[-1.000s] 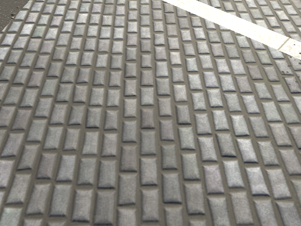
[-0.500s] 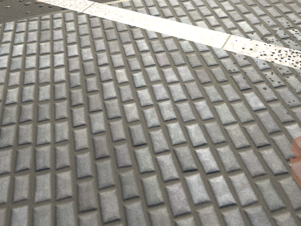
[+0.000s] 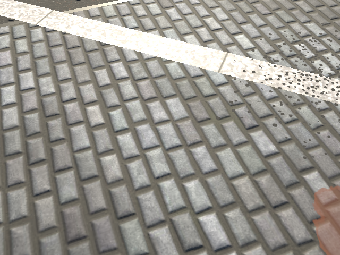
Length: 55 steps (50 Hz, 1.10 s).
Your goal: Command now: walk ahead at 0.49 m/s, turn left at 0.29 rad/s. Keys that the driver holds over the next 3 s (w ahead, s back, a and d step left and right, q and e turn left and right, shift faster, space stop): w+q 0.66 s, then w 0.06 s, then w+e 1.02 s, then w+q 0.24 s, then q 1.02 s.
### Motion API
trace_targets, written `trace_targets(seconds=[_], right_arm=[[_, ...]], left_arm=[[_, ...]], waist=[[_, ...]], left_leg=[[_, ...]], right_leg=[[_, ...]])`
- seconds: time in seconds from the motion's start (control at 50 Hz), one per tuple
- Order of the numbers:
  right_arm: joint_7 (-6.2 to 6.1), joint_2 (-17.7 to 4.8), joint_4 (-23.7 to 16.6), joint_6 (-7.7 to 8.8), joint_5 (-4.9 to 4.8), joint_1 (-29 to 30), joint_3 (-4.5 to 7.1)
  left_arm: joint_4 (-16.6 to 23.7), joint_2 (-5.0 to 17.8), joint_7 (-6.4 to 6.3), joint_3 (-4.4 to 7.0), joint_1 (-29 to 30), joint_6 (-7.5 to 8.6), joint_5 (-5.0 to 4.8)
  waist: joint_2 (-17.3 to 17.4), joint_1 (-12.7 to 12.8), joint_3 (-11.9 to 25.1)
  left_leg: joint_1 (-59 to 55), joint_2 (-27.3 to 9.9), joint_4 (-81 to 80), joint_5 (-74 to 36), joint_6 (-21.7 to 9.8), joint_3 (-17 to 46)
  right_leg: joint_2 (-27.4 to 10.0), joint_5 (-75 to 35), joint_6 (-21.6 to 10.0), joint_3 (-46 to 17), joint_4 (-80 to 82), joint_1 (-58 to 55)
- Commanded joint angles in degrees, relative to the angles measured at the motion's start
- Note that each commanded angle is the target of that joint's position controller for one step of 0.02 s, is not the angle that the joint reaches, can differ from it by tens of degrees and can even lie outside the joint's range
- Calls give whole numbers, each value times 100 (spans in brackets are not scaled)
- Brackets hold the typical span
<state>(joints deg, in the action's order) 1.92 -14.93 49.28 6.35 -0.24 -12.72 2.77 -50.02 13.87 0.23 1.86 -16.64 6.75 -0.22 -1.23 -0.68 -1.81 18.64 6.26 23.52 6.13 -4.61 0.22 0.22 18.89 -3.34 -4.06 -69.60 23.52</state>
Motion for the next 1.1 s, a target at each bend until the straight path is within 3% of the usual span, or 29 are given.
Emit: trace_targets(seconds=[0.02,0.08,0.12,0.22,0.28,0.3,0.32,0.34,0.36,0.38,0.4,0.42,0.46,0.5,0.56,0.66,0.74,0.78,0.82,0.84,0.86,0.88,0.9,0.92,0.94,0.96,0.98,1.02,1.1], right_arm=[[-16,-504,-406,41,5,43,67],[-122,-784,-360,26,-52,-295,146],[-187,-854,-332,-14,-92,-528,177],[-246,-828,-248,-151,-172,-1054,184],[-296,-880,-339,-235,-147,-960,218],[-302,-808,-395,-260,-132,-869,202],[-288,-625,-486,-255,-95,-760,140],[-266,-234,-630,-228,8,-767,11],[-239,54,-817,-148,-175,-1597,-90],[-266,-605,-662,-161,-281,-1534,36],[-267,-889,-720,-207,-229,-948,124],[-271,-797,-763,-247,-159,-711,138],[-213,-603,-889,-304,-118,-524,162],[-162,-388,-990,-369,-140,-485,129],[-132,-329,-1229,-398,-103,-172,116],[25,-244,-1528,-337,-96,663,59],[128,-148,-1860,-300,-118,1340,-5],[157,-250,-1981,-269,-99,1453,22],[125,-565,-1830,-226,-49,747,176],[64,-868,-1536,-218,-35,-196,335],[-60,-1399,-1323,-256,55,-1273,500],[-91,-1744,-1333,-261,121,-1270,496],[-90,-1208,-1351,-236,117,-1364,383],[-80,-1011,-1261,-209,74,-1037,300],[-56,-794,-1230,-177,29,-631,238],[-25,-606,-1217,-139,35,-309,201],[-6,-453,-1202,-80,58,-102,175],[-5,-411,-1071,39,85,15,207],[-126,-518,-765,90,143,-127,277]], left_arm=[[520,527,-62,154,-64,111,93],[785,418,-139,109,462,29,149],[964,329,-136,58,1035,32,138],[1254,447,-61,70,1789,79,-13],[1321,725,-20,176,1705,166,-43],[1230,811,-32,232,1340,192,-35],[1116,997,-67,317,703,215,11],[1009,1372,-119,412,-296,202,58],[830,1773,-86,515,-632,96,99],[928,1150,-58,413,-454,80,52],[990,789,-58,318,-232,72,21],[1020,708,-36,267,92,53,42],[954,562,-10,216,391,28,86],[855,613,16,254,346,71,69],[707,820,7,335,233,97,50],[543,1047,-50,369,91,6,28],[245,1152,-13,361,-450,-99,-98],[112,1258,5,366,-547,-184,-175],[39,1425,-10,368,-444,-255,-210],[15,1360,-26,318,-425,-266,-204],[192,1083,-26,189,-404,-212,-62],[278,330,50,-28,-1131,-95,-35],[169,1033,62,162,-678,-9,-226],[398,1128,53,230,-210,-12,-338],[426,1001,10,212,-15,-40,-258],[404,939,-21,243,-7,-105,-155],[321,852,-28,257,-246,-214,-152],[256,578,-32,234,-441,-370,-183],[458,497,-55,258,37,-459,-142]], waist=[[225,240,313],[358,131,124],[386,-58,69],[597,-327,138],[722,-119,188],[748,88,309],[680,405,715],[-51,760,1539],[-2008,331,2020],[-1289,435,1581],[-614,546,910],[-184,412,583],[-366,183,195],[-446,132,169],[-269,133,120],[-198,393,-41],[-145,575,-299],[-236,440,-332],[-457,-122,156],[-400,-611,725],[180,-1003,1618],[1557,-430,2542],[849,-811,2507],[821,-644,1493],[549,-408,1014],[611,-189,707],[723,25,600],[629,193,452],[489,166,30]], left_leg=[[-888,-1552,-1393,-292,-1200,2234],[-341,-1400,-1495,-692,-1211,1748],[-134,-1197,-1431,-568,-1019,1530],[-385,-1228,-969,-32,-761,1857],[-838,-1384,-425,147,-625,2390],[-823,-1259,-98,36,-524,2408],[-543,-997,667,-95,-352,2202],[236,-559,2403,818,-123,1567],[2165,2,3945,2836,120,882],[2846,-526,4787,2592,183,1022],[2929,-706,4981,2010,211,971],[2670,-893,4879,1556,279,847],[2350,-1158,4495,1120,329,753],[2248,-1218,4386,882,375,579],[2537,-1273,3857,390,456,606],[2294,-1196,2281,-874,373,249],[2100,-1023,1487,-470,162,1],[1891,-878,1182,168,-14,-184],[594,-532,728,330,-237,-449],[-897,-440,525,-167,-393,-485],[-2936,-1614,809,-688,-747,797],[-4422,-3136,205,38,-1565,3552],[-3995,-3085,-223,284,-1400,3736],[-3236,-2857,-337,-45,-1118,2639],[-2449,-2567,-509,-393,-934,1949],[-1824,-2344,-728,-526,-823,1455],[-1373,-2180,-984,-536,-747,1060],[-953,-2132,-1352,-718,-778,633],[-1012,-2083,-1591,-1066,-686,-128]], right_leg=[[-585,-296,97,-199,498,1131],[-514,-815,389,47,1678,1089],[-358,-1648,458,92,2698,822],[0,-2305,557,10,3914,177],[14,-1675,406,-91,4370,-208],[-9,-1531,279,-33,4575,-695],[-326,-1398,54,-205,4611,-1667],[-1407,-1122,-334,-1196,4571,-3138],[-2593,-246,-1282,-3731,5017,-4542],[-2570,657,-1225,-4001,5193,-4190],[-2279,333,-950,-3001,5241,-3518],[-1970,-401,-790,-2232,5382,-2835],[-1540,-1150,-646,-1270,5708,-2033],[-1412,-1720,-701,-704,5919,-1792],[-1492,-2523,-813,-179,6029,-1872],[-1382,-2642,-618,691,6029,-2032],[-1584,-2645,-613,757,5940,-2393],[-1714,-3299,-625,647,5685,-2673],[-1601,-5116,-502,722,4712,-2707],[-1350,-5337,-342,897,3648,-2203],[-1003,-3373,-97,980,1786,-713],[-2,1429,198,446,-115,1268],[-100,1487,161,-455,-695,1612],[-346,999,150,-288,-671,1993],[-593,491,186,-155,-336,1853],[-742,137,227,-120,-84,1620],[-864,-162,246,-171,15,1228],[-877,-468,298,-160,93,1001],[-845,-1317,377,-363,770,1650]])
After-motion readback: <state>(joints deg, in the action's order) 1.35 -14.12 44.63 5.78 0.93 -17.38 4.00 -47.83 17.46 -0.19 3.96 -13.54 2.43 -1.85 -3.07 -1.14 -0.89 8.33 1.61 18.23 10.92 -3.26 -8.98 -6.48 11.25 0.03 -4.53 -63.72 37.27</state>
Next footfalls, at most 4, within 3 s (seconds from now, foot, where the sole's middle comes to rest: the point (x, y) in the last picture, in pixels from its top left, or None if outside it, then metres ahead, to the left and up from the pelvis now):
0.34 right None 0.36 -0.13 -0.77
0.84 left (117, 238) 0.54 0.23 -0.77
1.40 right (156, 161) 0.89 0.09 -0.77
1.92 left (118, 115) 1.18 0.29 -0.77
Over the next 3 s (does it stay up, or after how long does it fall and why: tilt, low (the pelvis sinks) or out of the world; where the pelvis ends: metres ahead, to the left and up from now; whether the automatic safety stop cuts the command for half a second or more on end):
stays up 1.22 0.24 0.01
